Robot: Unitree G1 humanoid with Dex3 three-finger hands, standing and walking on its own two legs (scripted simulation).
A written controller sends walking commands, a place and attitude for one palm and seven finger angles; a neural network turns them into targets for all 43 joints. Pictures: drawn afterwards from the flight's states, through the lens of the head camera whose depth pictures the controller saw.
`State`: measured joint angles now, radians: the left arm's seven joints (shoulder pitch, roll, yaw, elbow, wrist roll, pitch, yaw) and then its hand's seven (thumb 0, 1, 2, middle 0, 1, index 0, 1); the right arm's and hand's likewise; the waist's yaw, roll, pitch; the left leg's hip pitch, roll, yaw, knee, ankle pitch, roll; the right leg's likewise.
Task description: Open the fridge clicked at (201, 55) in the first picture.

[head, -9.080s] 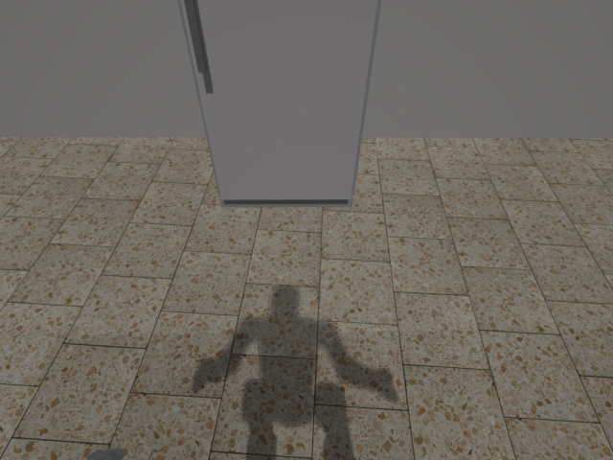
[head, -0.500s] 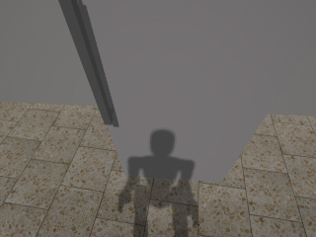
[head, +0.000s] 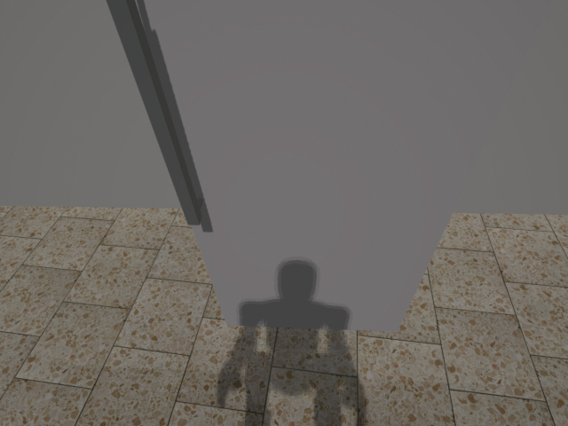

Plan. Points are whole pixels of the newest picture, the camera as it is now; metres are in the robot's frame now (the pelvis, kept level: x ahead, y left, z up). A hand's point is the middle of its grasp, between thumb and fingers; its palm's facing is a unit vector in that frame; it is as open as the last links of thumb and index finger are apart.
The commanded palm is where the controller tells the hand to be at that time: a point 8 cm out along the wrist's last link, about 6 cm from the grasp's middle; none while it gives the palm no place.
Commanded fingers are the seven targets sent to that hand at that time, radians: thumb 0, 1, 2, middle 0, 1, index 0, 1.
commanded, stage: come to a stop and stand still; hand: left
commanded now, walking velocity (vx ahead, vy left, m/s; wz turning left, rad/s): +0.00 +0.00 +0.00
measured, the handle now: (170, 127) +0.54 +0.23 +0.16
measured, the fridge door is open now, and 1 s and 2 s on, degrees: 0 0 0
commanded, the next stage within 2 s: look again from close up in 0.86 s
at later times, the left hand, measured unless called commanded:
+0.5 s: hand out of the picture +0.01 +0.16 -0.17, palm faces +0.03 -0.98 -0.19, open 7.3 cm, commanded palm none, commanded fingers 0.00 0.90 0.90 -0.20 -0.30 -0.20 -0.30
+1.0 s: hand out of the picture +0.04 +0.18 -0.17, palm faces +0.03 -0.98 -0.21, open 7.4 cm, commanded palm none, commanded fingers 0.00 0.90 0.90 -0.20 -0.30 -0.20 -0.30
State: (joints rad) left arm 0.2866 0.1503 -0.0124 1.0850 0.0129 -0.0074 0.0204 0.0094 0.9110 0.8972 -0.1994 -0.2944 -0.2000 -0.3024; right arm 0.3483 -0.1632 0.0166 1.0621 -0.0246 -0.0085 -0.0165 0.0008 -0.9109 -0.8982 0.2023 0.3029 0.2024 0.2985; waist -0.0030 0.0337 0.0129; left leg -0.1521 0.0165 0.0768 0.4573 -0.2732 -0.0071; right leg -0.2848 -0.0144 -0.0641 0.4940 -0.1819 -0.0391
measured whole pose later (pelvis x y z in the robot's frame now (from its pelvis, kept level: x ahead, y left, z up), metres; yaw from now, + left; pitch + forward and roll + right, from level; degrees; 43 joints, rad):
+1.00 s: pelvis +0.03 +0.00 +0.00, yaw +1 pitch -2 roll +1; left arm 0.24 0.16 0.00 1.12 0.01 -0.02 0.02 0.01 0.91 0.90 -0.20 -0.29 -0.20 -0.30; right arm 0.28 -0.16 0.01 1.12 -0.02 -0.03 -0.04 0.00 -0.91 -0.90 0.20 0.30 0.20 0.30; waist 0.01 0.01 0.05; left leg -0.10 0.02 0.06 0.42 -0.29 -0.01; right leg -0.24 -0.01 -0.08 0.48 -0.21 -0.04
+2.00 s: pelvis +0.01 +0.00 -0.02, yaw +2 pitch +4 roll +1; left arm 0.33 0.16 0.11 0.20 -0.22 -0.35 -0.06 0.02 0.84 0.86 -0.20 -0.35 -0.20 -0.36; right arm 0.25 -0.24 -0.02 0.74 0.02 -0.30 -0.04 0.01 -0.91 -0.90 0.21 0.30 0.20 0.30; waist -0.02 0.01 -0.06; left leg -0.36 0.01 0.04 0.68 -0.38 0.00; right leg -0.47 -0.04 -0.09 0.69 -0.29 -0.03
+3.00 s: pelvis +0.01 +0.03 -0.03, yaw +3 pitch +4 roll -2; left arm 0.22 0.35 0.32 0.04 -0.33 -0.18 -0.40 0.00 -0.32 0.37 -0.29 -1.08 -0.29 -1.09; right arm 0.25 -0.28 0.05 0.56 0.05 -0.30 -0.09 0.01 -0.90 -0.90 0.21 0.30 0.21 0.30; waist 0.03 0.02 -0.06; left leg -0.42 0.01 0.01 0.80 -0.45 0.02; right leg -0.48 -0.04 -0.12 0.73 -0.31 0.00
